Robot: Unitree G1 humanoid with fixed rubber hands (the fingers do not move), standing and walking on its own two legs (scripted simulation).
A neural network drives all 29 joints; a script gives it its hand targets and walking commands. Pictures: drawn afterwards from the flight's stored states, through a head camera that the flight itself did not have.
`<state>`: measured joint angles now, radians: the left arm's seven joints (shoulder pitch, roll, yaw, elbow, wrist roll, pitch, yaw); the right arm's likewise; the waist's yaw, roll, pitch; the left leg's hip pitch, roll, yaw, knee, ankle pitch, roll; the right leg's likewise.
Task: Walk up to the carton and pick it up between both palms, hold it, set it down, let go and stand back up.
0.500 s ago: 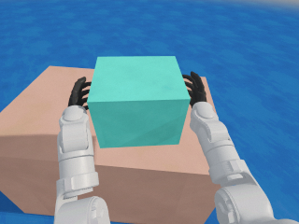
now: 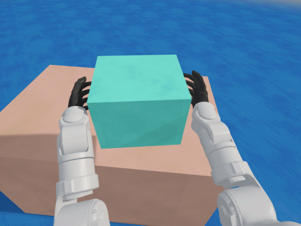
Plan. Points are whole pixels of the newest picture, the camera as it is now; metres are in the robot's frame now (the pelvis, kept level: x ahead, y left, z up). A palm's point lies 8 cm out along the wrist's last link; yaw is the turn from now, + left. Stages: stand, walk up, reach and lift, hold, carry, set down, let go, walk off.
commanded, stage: hold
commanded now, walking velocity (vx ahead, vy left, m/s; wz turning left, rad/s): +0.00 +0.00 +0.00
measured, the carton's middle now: (139, 100) +0.40 +0.01 +0.16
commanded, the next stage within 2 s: none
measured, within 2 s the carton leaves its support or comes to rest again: neither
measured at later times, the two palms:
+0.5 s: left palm (76, 107) +0.36 +0.17 +0.18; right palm (198, 99) +0.36 -0.14 +0.19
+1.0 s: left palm (78, 110) +0.36 +0.17 +0.17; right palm (199, 104) +0.35 -0.14 +0.17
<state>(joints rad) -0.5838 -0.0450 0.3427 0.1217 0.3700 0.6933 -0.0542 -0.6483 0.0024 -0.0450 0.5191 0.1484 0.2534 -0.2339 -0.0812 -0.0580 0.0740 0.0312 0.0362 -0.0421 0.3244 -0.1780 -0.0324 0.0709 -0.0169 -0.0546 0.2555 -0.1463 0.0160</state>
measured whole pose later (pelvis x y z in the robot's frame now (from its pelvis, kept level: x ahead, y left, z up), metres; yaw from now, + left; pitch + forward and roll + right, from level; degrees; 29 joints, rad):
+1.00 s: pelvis +0.00 +0.00 +0.00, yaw +0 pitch -10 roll -1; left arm -0.55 -0.05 0.32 0.08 0.36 0.70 -0.05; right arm -0.61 0.00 -0.03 0.47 0.16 0.24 -0.24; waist -0.09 -0.06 0.08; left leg 0.03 0.04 -0.04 0.32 -0.18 -0.03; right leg 0.07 -0.02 -0.06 0.25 -0.14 0.02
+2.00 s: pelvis +0.00 +0.00 +0.00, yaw +0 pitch -11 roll -1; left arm -0.56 -0.06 0.33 0.09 0.39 0.70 -0.05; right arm -0.62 0.01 -0.05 0.51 0.14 0.21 -0.23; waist -0.08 -0.06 0.09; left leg 0.04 0.04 -0.03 0.32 -0.18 -0.03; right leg 0.08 -0.02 -0.06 0.25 -0.15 0.02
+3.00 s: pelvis +0.00 +0.00 +0.00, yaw +1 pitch -11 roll -1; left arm -0.56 -0.05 0.35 0.08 0.38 0.71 -0.06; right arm -0.63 0.02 -0.04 0.51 0.13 0.22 -0.24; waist -0.09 -0.07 0.09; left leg 0.04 0.04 -0.03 0.31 -0.16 -0.03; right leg 0.08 -0.02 -0.07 0.25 -0.14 0.01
